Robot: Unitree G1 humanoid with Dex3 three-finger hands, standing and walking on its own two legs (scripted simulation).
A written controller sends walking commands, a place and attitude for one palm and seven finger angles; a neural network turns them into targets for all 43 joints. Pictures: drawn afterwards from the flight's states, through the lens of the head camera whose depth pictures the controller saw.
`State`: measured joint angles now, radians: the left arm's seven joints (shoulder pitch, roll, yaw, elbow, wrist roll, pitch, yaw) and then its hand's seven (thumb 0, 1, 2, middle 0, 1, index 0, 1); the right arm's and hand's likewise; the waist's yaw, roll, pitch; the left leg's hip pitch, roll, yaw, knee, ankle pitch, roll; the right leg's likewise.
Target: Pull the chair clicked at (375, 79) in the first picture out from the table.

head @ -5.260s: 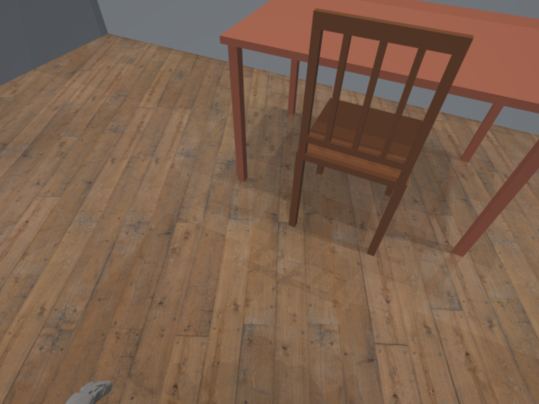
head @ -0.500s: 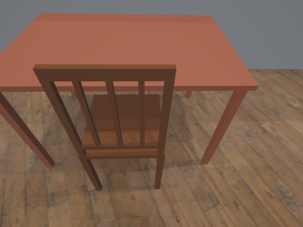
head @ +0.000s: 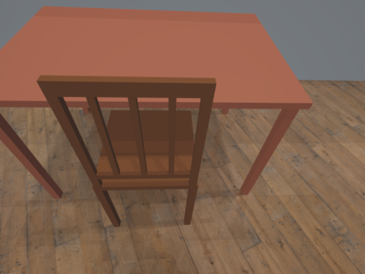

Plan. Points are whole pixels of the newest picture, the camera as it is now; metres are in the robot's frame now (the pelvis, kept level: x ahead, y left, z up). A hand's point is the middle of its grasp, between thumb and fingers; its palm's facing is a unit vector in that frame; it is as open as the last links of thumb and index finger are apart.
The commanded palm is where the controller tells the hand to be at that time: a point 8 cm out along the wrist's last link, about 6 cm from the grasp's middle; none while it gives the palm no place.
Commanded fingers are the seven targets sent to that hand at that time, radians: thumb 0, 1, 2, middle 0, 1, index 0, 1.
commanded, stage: shuffle to correct the standing spot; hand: left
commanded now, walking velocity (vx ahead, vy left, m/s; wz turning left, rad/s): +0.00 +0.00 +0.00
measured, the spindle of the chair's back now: (139, 141) +0.48 +0.16 -0.05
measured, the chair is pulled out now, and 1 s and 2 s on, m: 0.00 0.00 0.00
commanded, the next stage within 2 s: come to a stop and stand still in 0.26 s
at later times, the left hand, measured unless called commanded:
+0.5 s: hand out of the picture -0.02 +0.12 -0.19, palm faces +0.13 -0.98 -0.18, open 7.4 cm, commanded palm none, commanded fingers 0.00 0.90 0.90 -0.20 -0.30 -0.20 -0.30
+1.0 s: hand out of the picture +0.05 +0.13 -0.17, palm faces +0.11 -0.97 -0.23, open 7.4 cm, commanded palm none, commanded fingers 0.00 0.90 0.90 -0.20 -0.30 -0.20 -0.30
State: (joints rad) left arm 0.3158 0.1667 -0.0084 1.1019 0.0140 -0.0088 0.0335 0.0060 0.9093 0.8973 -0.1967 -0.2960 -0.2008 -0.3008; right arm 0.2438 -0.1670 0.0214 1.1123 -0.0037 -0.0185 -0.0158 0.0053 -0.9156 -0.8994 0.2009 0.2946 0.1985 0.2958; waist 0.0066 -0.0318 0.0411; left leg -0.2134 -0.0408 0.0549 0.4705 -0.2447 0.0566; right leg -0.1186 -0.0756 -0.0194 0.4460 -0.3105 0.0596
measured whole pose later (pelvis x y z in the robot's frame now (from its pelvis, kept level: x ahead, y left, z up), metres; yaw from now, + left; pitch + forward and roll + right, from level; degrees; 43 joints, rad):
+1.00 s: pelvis +0.04 -0.06 +0.00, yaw +4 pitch -1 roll +1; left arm 0.26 0.18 0.01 1.04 0.01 -0.01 0.04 0.01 0.91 0.90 -0.20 -0.30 -0.20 -0.30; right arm 0.20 -0.18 0.00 1.07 -0.01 0.01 -0.02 0.00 -0.92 -0.90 0.20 0.29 0.20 0.30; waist 0.01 -0.01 0.04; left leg -0.19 0.01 0.06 0.45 -0.24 0.00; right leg -0.17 -0.03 -0.08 0.50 -0.30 -0.01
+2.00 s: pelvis +0.00 -0.01 +0.00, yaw +5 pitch -1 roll +0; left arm 0.35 0.15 -0.01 1.09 0.02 -0.02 0.03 0.01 0.91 0.90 -0.20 -0.30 -0.20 -0.30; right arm 0.28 -0.15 0.01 1.10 -0.01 -0.01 -0.01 0.01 -0.91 -0.90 0.20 0.29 0.20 0.30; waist 0.00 -0.03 0.03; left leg -0.23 -0.03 0.07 0.45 -0.20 0.07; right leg -0.19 -0.08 -0.06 0.45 -0.23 0.05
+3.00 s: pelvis +0.02 -0.01 +0.00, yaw +4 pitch -2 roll +0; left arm 0.35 0.13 0.00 1.11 0.02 -0.02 0.04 0.01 0.91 0.90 -0.20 -0.30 -0.20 -0.30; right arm 0.29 -0.13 0.01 1.15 0.00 -0.02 -0.02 0.01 -0.92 -0.90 0.20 0.29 0.20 0.30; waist 0.00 -0.03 0.03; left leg -0.18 -0.04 0.09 0.41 -0.21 0.07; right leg -0.15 -0.08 -0.05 0.42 -0.24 0.05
